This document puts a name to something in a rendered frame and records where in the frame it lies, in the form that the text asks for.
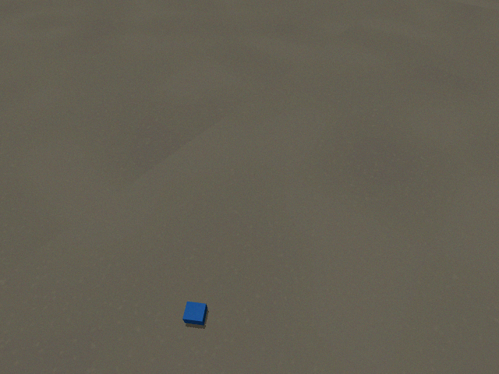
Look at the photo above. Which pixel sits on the small box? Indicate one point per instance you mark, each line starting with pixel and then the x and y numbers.
pixel 195 313

